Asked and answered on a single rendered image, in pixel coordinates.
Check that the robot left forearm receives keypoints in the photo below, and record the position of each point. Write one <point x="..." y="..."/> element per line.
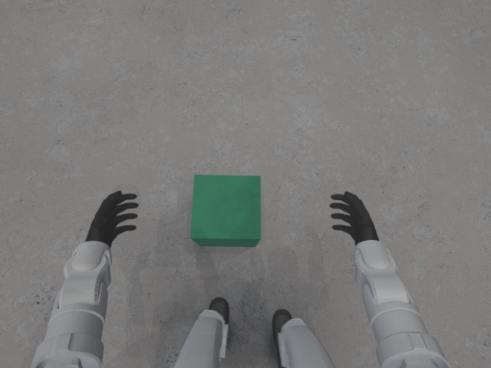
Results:
<point x="73" y="338"/>

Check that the robot foot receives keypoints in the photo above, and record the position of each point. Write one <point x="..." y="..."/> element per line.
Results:
<point x="279" y="319"/>
<point x="220" y="305"/>

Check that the robot right hand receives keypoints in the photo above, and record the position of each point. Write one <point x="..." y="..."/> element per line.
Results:
<point x="362" y="228"/>

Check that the carton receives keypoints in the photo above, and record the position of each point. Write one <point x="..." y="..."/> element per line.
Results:
<point x="226" y="211"/>

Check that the robot left hand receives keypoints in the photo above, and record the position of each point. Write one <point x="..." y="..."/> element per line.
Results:
<point x="103" y="226"/>

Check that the robot right foot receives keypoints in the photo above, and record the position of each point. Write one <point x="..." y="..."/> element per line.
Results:
<point x="279" y="319"/>

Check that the robot left foot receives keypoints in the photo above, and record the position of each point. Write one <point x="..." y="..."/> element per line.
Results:
<point x="220" y="305"/>

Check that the robot right forearm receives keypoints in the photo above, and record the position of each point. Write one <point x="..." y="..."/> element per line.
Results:
<point x="402" y="338"/>

